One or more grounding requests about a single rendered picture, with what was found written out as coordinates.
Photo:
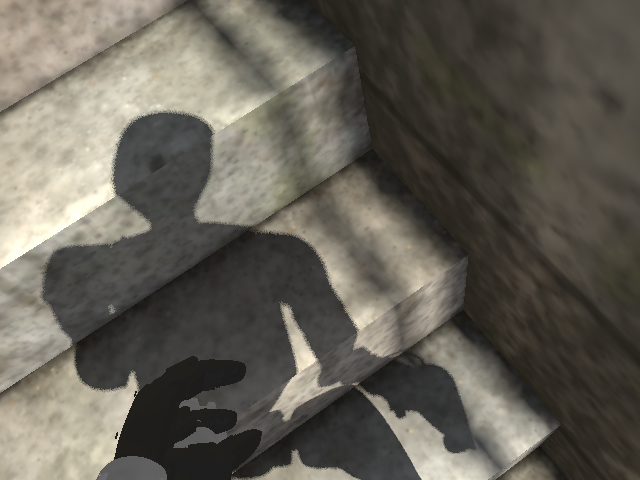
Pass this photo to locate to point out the robot left forearm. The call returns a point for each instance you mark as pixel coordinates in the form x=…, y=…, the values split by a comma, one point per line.
x=132, y=468

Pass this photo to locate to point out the robot left thigh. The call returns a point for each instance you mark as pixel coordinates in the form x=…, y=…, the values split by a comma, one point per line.
x=202, y=434

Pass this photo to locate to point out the robot left hand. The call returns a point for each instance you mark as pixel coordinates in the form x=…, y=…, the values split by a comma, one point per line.
x=155, y=423

